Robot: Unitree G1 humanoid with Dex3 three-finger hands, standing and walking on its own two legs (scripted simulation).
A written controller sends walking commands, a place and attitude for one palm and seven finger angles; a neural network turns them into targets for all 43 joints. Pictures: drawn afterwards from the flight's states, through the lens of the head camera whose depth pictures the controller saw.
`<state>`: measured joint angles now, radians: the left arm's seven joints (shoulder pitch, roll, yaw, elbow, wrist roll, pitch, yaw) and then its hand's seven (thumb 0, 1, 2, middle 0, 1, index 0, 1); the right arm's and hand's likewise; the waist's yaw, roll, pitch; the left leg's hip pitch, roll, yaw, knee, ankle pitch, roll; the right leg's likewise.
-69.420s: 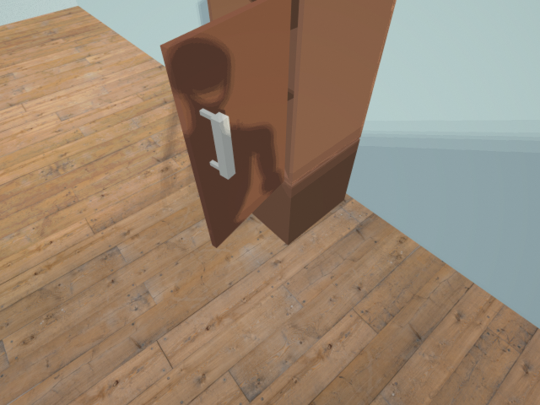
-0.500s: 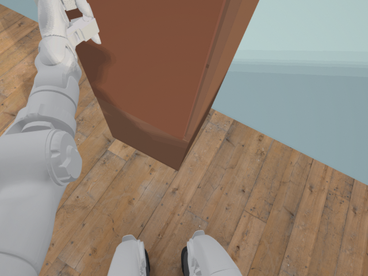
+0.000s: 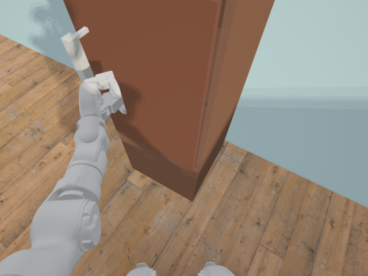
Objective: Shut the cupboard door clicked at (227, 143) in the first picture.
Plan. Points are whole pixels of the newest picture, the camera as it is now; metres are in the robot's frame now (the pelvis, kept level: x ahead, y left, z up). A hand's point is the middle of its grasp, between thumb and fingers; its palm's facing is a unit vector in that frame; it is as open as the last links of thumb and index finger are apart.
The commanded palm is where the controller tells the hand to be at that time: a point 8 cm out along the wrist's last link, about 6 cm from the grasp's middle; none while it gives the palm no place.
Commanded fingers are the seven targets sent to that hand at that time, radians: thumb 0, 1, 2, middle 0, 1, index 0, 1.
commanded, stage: pull the fist back off the door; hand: left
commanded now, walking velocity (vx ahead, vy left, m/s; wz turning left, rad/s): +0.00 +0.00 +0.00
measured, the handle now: (88, 61) +0.61 +0.19 +0.08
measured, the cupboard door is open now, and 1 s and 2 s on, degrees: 0 0 0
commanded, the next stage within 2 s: draw the hand back to the body in 0.20 s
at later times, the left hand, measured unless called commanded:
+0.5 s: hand (113, 112) +0.43 +0.11 +0.11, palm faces +0.05 -1.00 -0.03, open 3.1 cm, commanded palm +0.38 +0.17 +0.11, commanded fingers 0.00 0.90 0.90 -1.30 -1.50 -1.30 -1.50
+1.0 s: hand (48, 171) +0.29 +0.18 +0.16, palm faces +0.15 -0.97 -0.20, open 3.1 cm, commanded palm +0.25 +0.23 +0.17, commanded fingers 0.00 0.90 0.90 -0.89 -1.05 -0.89 -1.05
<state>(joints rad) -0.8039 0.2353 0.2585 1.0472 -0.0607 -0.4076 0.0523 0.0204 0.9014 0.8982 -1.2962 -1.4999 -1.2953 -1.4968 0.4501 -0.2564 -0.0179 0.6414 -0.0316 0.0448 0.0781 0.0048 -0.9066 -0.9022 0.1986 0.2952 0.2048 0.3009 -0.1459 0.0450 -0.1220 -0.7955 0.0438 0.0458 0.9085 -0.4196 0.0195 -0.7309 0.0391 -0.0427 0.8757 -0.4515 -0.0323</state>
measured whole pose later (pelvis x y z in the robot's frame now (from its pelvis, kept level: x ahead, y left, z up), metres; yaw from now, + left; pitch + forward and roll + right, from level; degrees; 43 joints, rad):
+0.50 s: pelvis -0.01 -0.01 +0.01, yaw +0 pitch +13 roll +0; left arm -0.62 0.20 0.20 0.86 -0.11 -0.39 0.00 0.02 0.90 0.90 -1.30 -1.50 -1.30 -1.50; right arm 0.34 -0.24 0.00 0.61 0.01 0.03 0.03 0.01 -0.91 -0.90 0.20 0.29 0.20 0.30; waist -0.09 0.05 -0.12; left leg -0.69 0.04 0.06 0.86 -0.39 0.01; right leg -0.64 0.03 -0.03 0.86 -0.44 -0.04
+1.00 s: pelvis -0.01 +0.00 +0.04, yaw +1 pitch +0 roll +0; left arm 0.00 0.26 0.08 0.10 -0.10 -0.11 0.03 0.02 0.90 0.90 -1.13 -1.31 -1.13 -1.31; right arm 0.17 -0.24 0.03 0.56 0.05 0.00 -0.07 0.01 -0.91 -0.90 0.20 0.29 0.20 0.30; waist 0.01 0.05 -0.04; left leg -0.27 0.00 0.05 0.55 -0.27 0.02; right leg -0.22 0.01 -0.04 0.55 -0.32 -0.03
